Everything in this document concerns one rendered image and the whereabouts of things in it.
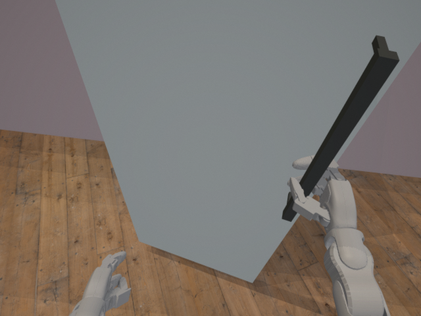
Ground robot right hand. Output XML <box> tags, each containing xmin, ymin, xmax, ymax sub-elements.
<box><xmin>287</xmin><ymin>155</ymin><xmax>357</xmax><ymax>234</ymax></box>

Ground robot left hand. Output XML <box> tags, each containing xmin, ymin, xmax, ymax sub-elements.
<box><xmin>82</xmin><ymin>251</ymin><xmax>131</xmax><ymax>311</ymax></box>

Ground left robot forearm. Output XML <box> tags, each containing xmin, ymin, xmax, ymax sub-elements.
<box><xmin>69</xmin><ymin>297</ymin><xmax>106</xmax><ymax>316</ymax></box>

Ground handle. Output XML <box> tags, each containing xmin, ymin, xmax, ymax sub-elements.
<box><xmin>282</xmin><ymin>36</ymin><xmax>399</xmax><ymax>222</ymax></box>

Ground right robot forearm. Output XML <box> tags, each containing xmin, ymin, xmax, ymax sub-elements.
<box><xmin>324</xmin><ymin>227</ymin><xmax>391</xmax><ymax>316</ymax></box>

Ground fridge door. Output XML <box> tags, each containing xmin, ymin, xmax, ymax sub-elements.
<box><xmin>55</xmin><ymin>0</ymin><xmax>421</xmax><ymax>283</ymax></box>

